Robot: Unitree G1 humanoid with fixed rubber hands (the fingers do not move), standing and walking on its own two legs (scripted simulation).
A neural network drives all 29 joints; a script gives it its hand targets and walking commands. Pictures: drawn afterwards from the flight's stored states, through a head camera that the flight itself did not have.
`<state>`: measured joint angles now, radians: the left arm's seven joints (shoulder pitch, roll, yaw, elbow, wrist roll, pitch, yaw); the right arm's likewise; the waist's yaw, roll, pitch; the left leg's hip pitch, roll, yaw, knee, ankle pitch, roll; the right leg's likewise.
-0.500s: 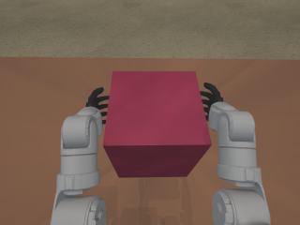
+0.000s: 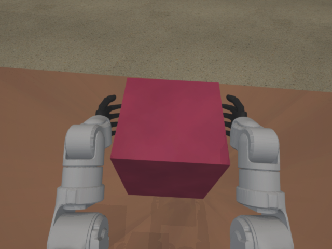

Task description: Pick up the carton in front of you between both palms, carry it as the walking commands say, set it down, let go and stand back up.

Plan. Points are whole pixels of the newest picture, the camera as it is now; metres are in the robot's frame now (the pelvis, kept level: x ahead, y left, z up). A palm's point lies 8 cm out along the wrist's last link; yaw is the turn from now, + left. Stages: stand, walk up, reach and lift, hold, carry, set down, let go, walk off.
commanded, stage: carry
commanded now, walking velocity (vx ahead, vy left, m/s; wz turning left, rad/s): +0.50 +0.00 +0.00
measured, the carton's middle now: (169, 144) +0.36 +0.02 +0.06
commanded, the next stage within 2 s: none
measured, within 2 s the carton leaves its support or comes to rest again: neither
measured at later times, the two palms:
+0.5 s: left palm (140, 66) +0.67 +0.13 +0.09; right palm (226, 68) +0.67 -0.17 +0.09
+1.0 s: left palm (140, 36) +0.97 +0.17 +0.05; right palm (205, 37) +0.98 -0.13 +0.06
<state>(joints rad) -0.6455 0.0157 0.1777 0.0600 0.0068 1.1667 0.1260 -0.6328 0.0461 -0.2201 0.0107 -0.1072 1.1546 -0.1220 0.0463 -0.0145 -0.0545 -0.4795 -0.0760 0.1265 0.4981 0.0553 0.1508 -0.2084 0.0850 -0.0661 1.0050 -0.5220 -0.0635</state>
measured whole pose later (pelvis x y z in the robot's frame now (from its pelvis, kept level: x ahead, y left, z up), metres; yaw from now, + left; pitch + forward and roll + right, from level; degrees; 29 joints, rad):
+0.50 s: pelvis +0.32 -0.01 -0.05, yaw +2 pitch +4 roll +1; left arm -0.63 -0.05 0.21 0.07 0.10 1.20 0.13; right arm -0.67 -0.01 -0.21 0.16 -0.02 1.13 -0.13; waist -0.06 -0.01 -0.09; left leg -0.19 -0.10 0.07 0.95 -0.49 0.08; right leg -0.46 0.05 -0.11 0.46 0.08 -0.11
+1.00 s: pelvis +0.62 +0.00 -0.09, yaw -1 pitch +4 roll -1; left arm -0.63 0.01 0.16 0.08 0.01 1.16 0.13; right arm -0.62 0.04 -0.22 0.03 -0.10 1.16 -0.12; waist 0.07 0.01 -0.08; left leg -0.47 -0.05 0.11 0.44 0.14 0.10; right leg -0.16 0.10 -0.07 0.88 -0.50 -0.08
